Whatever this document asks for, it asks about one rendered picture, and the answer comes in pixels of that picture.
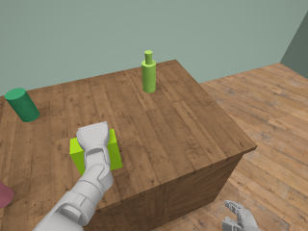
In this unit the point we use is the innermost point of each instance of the table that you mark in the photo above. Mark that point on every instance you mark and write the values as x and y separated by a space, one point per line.
178 147

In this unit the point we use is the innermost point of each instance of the left robot upper arm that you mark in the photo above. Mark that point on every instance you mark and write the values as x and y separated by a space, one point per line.
58 222

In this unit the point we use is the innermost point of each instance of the left robot hand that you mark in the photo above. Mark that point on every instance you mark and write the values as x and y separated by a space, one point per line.
94 134

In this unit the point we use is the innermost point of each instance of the sponge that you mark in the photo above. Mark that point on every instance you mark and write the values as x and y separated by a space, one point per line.
77 153

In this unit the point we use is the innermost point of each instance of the robot left forearm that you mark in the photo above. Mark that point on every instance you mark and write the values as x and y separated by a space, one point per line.
79 203

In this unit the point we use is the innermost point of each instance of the right robot hand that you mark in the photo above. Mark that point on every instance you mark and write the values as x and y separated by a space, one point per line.
244 217

